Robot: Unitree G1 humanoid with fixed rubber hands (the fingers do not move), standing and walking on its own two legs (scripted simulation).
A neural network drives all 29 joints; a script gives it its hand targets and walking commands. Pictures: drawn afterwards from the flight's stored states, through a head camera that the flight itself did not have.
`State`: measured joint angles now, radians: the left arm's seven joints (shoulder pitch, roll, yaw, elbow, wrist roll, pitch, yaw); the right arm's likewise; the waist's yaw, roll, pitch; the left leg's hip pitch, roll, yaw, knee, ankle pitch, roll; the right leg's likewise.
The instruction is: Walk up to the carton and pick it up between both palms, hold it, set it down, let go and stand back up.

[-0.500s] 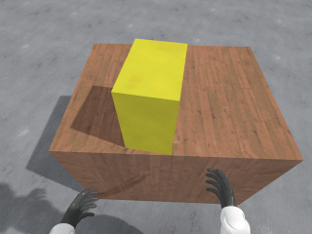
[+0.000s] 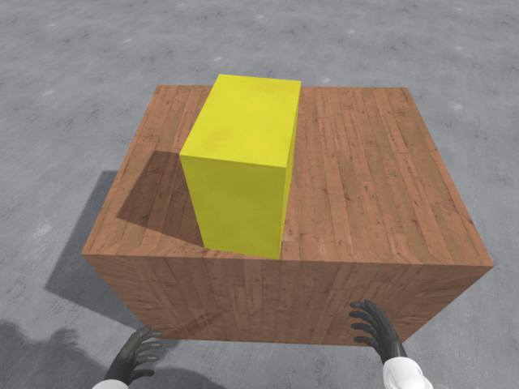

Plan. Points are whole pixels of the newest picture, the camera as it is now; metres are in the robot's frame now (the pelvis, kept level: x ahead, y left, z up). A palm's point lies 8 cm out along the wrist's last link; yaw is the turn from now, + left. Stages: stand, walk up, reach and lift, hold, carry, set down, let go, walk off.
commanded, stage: set down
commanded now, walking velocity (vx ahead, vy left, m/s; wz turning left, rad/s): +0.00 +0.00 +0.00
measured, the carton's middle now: (249, 169) +0.52 +0.01 +0.00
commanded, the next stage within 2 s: let go in 0.26 s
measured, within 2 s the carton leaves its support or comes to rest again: neither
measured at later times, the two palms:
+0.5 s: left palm (120, 377) +0.16 +0.22 -0.07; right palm (390, 361) +0.17 -0.20 -0.09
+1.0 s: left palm out of the picture +0.13 +0.26 -0.08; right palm (414, 373) +0.15 -0.23 -0.10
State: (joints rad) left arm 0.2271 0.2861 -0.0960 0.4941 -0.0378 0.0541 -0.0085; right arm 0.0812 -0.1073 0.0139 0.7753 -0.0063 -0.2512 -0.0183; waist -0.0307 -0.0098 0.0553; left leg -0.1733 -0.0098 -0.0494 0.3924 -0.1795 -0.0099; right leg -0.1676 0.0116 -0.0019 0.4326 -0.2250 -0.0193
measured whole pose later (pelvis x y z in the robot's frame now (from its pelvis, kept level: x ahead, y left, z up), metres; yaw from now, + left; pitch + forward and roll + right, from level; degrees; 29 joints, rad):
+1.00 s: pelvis +0.00 +0.01 +0.00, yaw +0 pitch -2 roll +0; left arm 0.27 0.30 -0.09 0.64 0.00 0.00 0.02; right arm 0.13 -0.24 0.00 0.79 -0.04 -0.03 0.02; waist -0.03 0.04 -0.01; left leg -0.20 -0.01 -0.05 0.46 -0.22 -0.01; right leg -0.16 0.01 0.00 0.44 -0.23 -0.01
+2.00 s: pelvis -0.02 +0.01 +0.00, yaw +0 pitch -4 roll -1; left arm 0.31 0.31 -0.09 0.86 0.00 -0.01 0.01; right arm 0.15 -0.25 0.00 0.95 -0.02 0.00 0.02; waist -0.03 0.03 0.04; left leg -0.20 -0.01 -0.05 0.46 -0.19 -0.01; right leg -0.16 0.01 0.00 0.44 -0.20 0.00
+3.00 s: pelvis -0.01 +0.01 +0.00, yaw +0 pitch -4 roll +0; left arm 0.26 0.31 -0.09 0.95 0.00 -0.01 0.01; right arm 0.15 -0.25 0.00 0.99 -0.01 -0.01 0.01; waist -0.03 0.03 0.04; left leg -0.18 -0.01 -0.05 0.43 -0.18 -0.01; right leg -0.16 0.01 0.00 0.44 -0.21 -0.01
